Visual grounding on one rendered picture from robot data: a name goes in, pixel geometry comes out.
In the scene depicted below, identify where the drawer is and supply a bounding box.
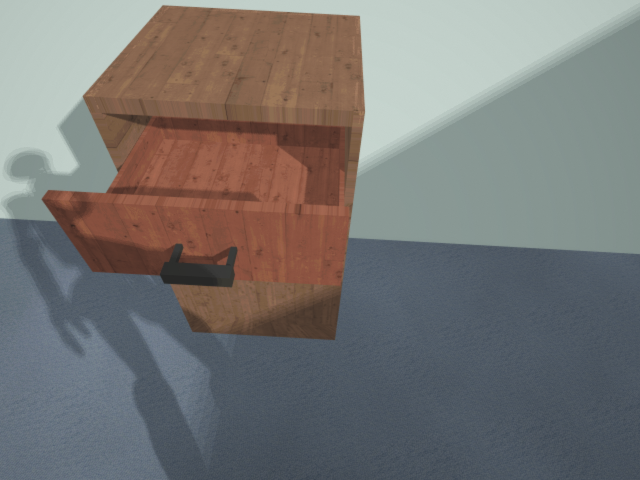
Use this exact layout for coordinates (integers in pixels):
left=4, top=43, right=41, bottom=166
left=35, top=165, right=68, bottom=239
left=42, top=116, right=349, bottom=286

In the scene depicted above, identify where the handle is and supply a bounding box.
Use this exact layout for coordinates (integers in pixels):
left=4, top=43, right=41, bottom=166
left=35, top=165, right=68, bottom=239
left=160, top=243, right=238, bottom=287

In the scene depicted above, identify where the cabinet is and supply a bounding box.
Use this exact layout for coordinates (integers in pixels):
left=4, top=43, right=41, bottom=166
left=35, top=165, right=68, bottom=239
left=83, top=5, right=365, bottom=340

